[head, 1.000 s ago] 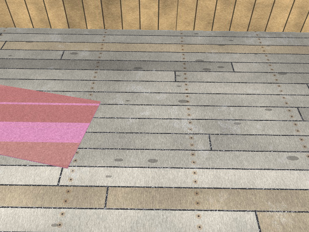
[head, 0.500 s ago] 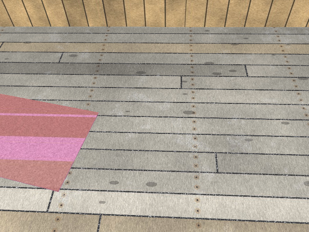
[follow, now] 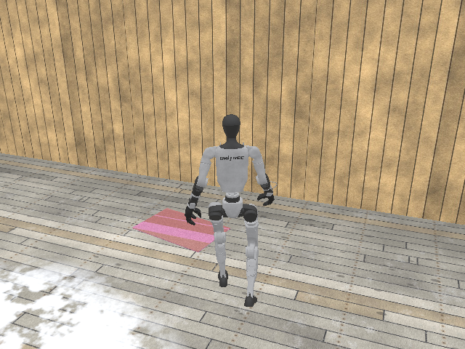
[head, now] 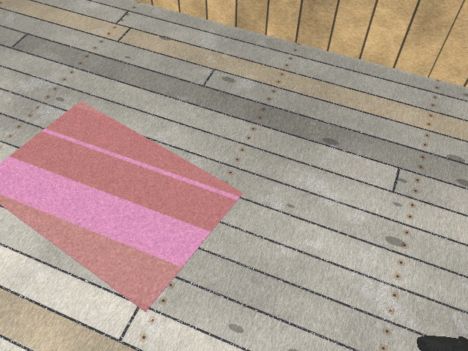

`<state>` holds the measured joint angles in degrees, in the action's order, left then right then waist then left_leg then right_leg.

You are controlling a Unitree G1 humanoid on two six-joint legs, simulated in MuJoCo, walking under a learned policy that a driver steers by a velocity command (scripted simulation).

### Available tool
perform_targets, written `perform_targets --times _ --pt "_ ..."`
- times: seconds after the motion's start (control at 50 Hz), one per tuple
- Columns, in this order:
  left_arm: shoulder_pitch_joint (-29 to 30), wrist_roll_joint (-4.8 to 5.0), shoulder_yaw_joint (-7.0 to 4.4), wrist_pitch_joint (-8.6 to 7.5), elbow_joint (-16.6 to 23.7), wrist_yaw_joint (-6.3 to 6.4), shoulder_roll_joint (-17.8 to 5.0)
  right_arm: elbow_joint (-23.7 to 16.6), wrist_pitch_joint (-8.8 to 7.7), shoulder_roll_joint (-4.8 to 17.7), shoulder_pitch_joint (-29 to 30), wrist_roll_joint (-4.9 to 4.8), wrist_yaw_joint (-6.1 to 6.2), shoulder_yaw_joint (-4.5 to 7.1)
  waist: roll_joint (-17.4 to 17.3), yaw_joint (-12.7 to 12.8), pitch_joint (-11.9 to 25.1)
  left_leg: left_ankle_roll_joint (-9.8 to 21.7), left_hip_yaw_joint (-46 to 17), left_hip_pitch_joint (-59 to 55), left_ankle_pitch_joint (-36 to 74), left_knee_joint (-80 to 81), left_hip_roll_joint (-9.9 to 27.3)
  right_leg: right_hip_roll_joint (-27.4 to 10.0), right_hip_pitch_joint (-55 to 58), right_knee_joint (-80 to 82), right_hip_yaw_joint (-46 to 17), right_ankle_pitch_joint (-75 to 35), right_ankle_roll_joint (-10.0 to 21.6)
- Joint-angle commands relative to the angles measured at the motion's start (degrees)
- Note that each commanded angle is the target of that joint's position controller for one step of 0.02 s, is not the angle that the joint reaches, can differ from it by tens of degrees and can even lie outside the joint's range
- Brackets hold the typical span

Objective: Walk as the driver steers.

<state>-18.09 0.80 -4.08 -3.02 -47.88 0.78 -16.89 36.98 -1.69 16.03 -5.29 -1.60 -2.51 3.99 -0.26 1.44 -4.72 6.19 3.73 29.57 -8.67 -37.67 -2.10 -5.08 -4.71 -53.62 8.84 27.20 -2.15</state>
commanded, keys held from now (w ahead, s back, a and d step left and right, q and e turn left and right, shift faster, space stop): w+q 0.26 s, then no key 0.74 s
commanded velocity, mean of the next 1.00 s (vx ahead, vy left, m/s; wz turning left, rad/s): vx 0.24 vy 0.00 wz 0.28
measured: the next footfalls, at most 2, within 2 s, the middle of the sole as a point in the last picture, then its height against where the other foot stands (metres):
right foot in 0.44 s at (280, 339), level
left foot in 0.76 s outside the picture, level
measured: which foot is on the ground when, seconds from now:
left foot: down 0.00-0.46, up 0.48-0.74, down 0.76-1.00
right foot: up 0.00-0.42, down 0.44-1.00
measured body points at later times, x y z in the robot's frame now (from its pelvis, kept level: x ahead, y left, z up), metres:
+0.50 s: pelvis +0.27 -0.02 +0.01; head +0.31 -0.01 +0.46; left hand +0.44 +0.26 -0.07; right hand +0.40 -0.29 -0.10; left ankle +0.12 +0.07 -0.67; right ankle +0.42 -0.10 -0.71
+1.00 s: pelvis +0.36 +0.01 +0.02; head +0.36 +0.02 +0.47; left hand +0.41 +0.29 -0.10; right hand +0.54 -0.20 -0.09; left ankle +0.32 +0.13 -0.71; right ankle +0.42 -0.10 -0.71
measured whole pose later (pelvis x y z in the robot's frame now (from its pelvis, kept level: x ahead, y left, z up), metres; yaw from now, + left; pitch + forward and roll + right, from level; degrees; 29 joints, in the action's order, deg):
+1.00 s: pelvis +0.36 +0.01 +0.02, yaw +16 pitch -1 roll -1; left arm -8.9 -0.6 -0.8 -1.3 -50.0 -0.6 -13.8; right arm 43.2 0.1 13.0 -13.3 0.9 1.8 1.7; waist 0.2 0.6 -1.4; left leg -0.9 -3.2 13.4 -17.8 -32.2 0.4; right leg 0.5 -15.5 -30.0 0.5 13.4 -0.1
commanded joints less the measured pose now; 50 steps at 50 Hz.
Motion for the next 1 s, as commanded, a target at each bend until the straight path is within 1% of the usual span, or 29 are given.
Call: perform_targets --times 0.02,0.04,0.06,0.08,0.12,0.18,0.24,0.28,0.34,0.38,0.42,0.44,0.46,0.48,0.5,0.52,0.54,0.56,0.58,0.62,0.66,0.72,0.74,0.76,0.78,0.8,0.82,0.9,1.0 --pt "6.96 2.48 -0.57 -5.24 10.35 -1.03 -7.8 -0.5 -1.5 11.09 -17.24 1.06 0.57 3.52 -4.07 -8.89 19.16 15.92 -44.56 -48.93 -13.52 22.48 20.06 3.72 -42.57 -29.22 -15.09 0.56 2.44" --pt "7.31 1.82 -0.25 -5.69 10.6 -0.73 -6.9 -0.33 -2.14 9.55 -13.85 0.77 0.36 2.96 0.17 -5.48 12.09 13.52 -36.22 -39.22 -5.73 22.22 17.21 0.95 -40.86 -22.44 -14.73 -4.3 3.15" --pt "7.89 -0.29 -0.54 -5.42 9.43 -0.09 -7.0 -0.74 -2.37 6.8 -10.11 0.63 0.47 2.16 2.17 -3.54 9.55 10.85 -29.63 -32.54 0.41 22.53 13.99 -1.3 -36.85 -16.8 -14.43 -7.12 3.39" --pt "5.88 -0.76 -0.85 -4.86 9.46 -0.18 -7.34 -1.84 -2.52 6.97 -8.09 1.34 0.78 2.02 -1.27 -1.3 8.64 11.52 -27.88 -27.44 6.25 23.28 13.33 -1.94 -33.19 -14.86 -14.87 -9.08 2.78" --pt "4.48 -1.57 -0.95 -3.62 9.16 -0.42 -7.09 -1.98 -2.77 7.48 -7.51 1.15 1.17 2.19 -1.18 -0.05 8.07 11.98 -24.82 -22.78 13.34 24.63 11.98 -2.04 -30.46 -10.84 -14.06 -10.59 0.87" --pt "9.43 -1.8 -0.13 -2.47 10.51 -0.29 -4.7 -0.9 -2.74 9.28 -9.98 0.76 2.34 2.58 -0.67 -1.24 5.33 10.88 -20.38 -17.92 15.58 25.47 9.77 -1.08 -31.57 -1.05 -12.43 -16.74 -1.68" --pt "16.26 -1.55 0.59 -2.76 12.02 -0.65 -3.2 0.03 -2.11 9.68 -12.08 0.41 3.1 2.63 -3.11 -3.92 4.34 7.56 -17.78 -15.92 9.8 24.46 6.52 1.73 -28.67 13.14 -11.98 -28.49 -2.19" --pt "19.58 -1.16 0.75 -3.22 12.64 -1.22 -3.1 0.78 -1.71 9.88 -13.35 0.45 3.4 2.6 -4.27 -5.22 3.74 6.16 -17.64 -15.45 9.48 23.28 6.16 3.71 -25.78 19.67 -11.1 -33.16 -1.94" --pt "21.2 -1.39 0.35 -4.13 13.14 -2.25 -4.13 2.54 -0.79 8.92 -16.27 0.47 3.95 2.33 -5.37 -6.25 4.89 4.41 -19.43 -20.13 15.39 17.43 7.51 5.35 -23.69 24.43 -11.31 -35.34 -0.16" --pt "19.69 -1.66 -0.22 -4.52 12.73 -2.67 -5.19 2.72 -0.21 8.24 -15.97 0.85 4.38 2.12 -6.42 -5.18 6.13 3.27 -22.02 -24.4 19.19 12.61 8.93 5.73 -22.55 26.14 -11.92 -32.08 1.76" --pt "13.44 -2.38 -0.86 -5.1 11.1 -2.48 -6.13 1.88 -0.03 7.29 -12.95 0.93 4.46 1.77 -6.75 -1.06 8.71 0.85 -21.59 -25.41 26.39 4.9 6.79 5.7 -14.42 31.0 -10.19 -36.07 4.42" --pt "8.82 -3.4 -1.28 -5.49 10.81 -2.25 -8.6 0.57 -0.25 5.13 -12.78 1.59 4.31 0.97 -3.63 0.72 14.96 -1.47 -20.02 -21.19 20.14 -4.69 3.59 -0.68 -2.05 28.15 -14.61 -53.16 7.26" --pt "4.42 -4.62 -1.63 -4.89 10.32 -1.94 -11.16 1.33 -0.53 2.92 -21.01 1.4 4.28 0.05 8.95 -0.72 23.34 -6.1 -16.21 -6.23 -8.12 -23.44 -3.21 -14.8 17.48 23.83 -30.06 -73.28 17.8" --pt "1.15 -2.49 -1.17 -3.85 8.33 -2.45 -7.93 2.68 -0.5 5.27 -26.31 1.04 3.87 -0.04 15.57 -0.86 30.2 -8.09 -16.4 0.54 -32.44 -33.21 -4.36 -20.57 23.09 25.3 -42.12 -67.81 22.76" --pt "3.18 -0.91 -0.54 -2.94 9.2 -2.58 -5.88 3.28 0.32 9.55 -23.09 0.41 3.82 1.1 8.57 0.3 25.27 -9.09 -17.77 3.2 -30.28 -37.74 -1.68 -18.23 17.71 27.28 -39.64 -53.57 20.71" --pt "6.93 -0.94 0.11 -2.12 9.72 -2.43 -4.49 2.34 1.3 9.97 -17.62 0.34 4.14 1.31 4.74 0.23 18.85 -9.8 -15.23 4.72 -26.98 -37.69 -0.01 -15.23 10.78 29.4 -34.54 -43.89 18.05" --pt "10.79 -1.25 1.14 -1.54 9.82 -2.45 -2.54 1.74 2.34 9.24 -14.38 0.86 4.46 1.24 2.88 -0.81 13.4 -10.16 -13.66 4.1 -24.77 -33.49 1.77 -12.55 2.4 32.21 -30.64 -37.26 16.66" --pt "13.52 -1.81 1.67 -1.24 9.72 -2.36 -1.75 1.16 3.35 7.94 -12.92 1.43 4.7 1.1 3.64 -2.41 10.11 -10.09 -12.56 -0.11 -22.19 -27.92 3.94 -10.26 -5.67 35.26 -27.72 -31.87 15.06" --pt "15.41 -2.13 1.37 -0.84 9.19 -2.4 -2.81 1.42 3.96 5.58 -14.32 1.37 4.75 0.51 6.86 -4.02 8.09 -10.37 -10.33 -4.65 -21.03 -21.24 4.25 -7.59 -11.13 36.77 -23.94 -31.22 14.37" --pt "15.8 -2.36 0.86 -0.42 8.37 -2.2 -3.83 2.45 3.67 2.94 -15.49 1.8 4.91 -0.38 9.23 -3.86 9.05 -10.7 -7.2 -11.12 -19.05 -11.1 3.64 -4.92 -13.58 36.59 -18.66 -37.45 14.33" --pt "14.13 -1.69 0.64 -0.1 7.22 -1.88 -4.55 2.92 3.25 3.04 -14.82 1.82 4.81 -0.5 8.2 -3.03 12.62 -10.2 -6.69 -15.13 -11.78 -3.96 3.7 -5.96 -10.84 35.49 -18.47 -38.56 14.9" --pt "14.95 -0.89 1.29 0.67 6.41 -1.72 -3.88 3.52 3.6 3.15 -13.66 2.39 4.38 -0.38 6.45 -3.98 11.88 -7.99 -5.44 -23.33 -0.58 8.18 2.87 -4.59 -14.51 35.63 -17.98 -17.77 12.06" --pt "13.65 -1.13 1.96 0.68 5.62 -1.9 -2.33 2.49 3.69 3.82 -11.57 3.23 4.41 -0.4 5.37 -3.56 10.06 -6.69 -7.69 -24.97 1.41 11.04 4.48 -3.07 -17.19 36.12 -17.89 -8.2 9.03" --pt "12.65 -1.87 2.42 0.61 5.07 -2.12 -1.49 1.08 3.71 5.79 -9.92 3.6 4.65 -0.2 2.63 -2.6 8.41 -4.86 -12.22 -25.27 1.25 13.33 8.61 -1.04 -19.29 34.63 -16.67 -0.84 6.07" --pt "10.51 -1.98 2.08 0.78 5.06 -2.15 -2.06 1.75 3.77 9.11 -8.04 3.08 4.74 0.64 -4.34 0.74 5.45 -2.6 -12.83 -16.75 -11.02 13.42 8.49 2.95 -16.6 33.84 -12.4 -1.07 3.88" --pt "12.01 -2.16 2.07 0.98 4.65 -1.9 -2.73 1.76 3.32 6.25 -7.41 3.05 4.47 0.19 -4.62 -0.73 3.89 -2.69 -11.83 -11.92 -18.05 14.84 6.78 3.49 -12.57 31.59 -11.28 -4.52 2.51" --pt "12.2 -1.87 1.96 1.06 4.45 -1.69 -2.9 1.97 2.78 4.31 -7.24 3.42 4.39 -0.43 -4.35 -0.8 2.98 -3.77 -11.29 -10.69 -17.48 15.25 6.2 3.4 -11.76 30.83 -11.49 -6.58 2.65" --pt "10.18 -1.71 2.1 0.9 2.34 -1.21 -2.23 2.79 1.04 3.92 -8.44 2.71 4.4 -0.56 -3.18 -0.86 5.06 -5.33 -10.47 -14.81 -2.71 12.15 5.75 3.18 -10.67 28.62 -11.1 -15.6 3.84" --pt "10.62 -1.19 2.0 1.17 0.22 -1.1 -2.44 3.34 0.99 3.95 -8.76 2.37 4.48 -0.55 -1.03 -1.17 6.58 -5.09 -9.73 -16.59 4.29 10.52 5.12 2.93 -8.22 26.96 -11.01 -22.94 3.41"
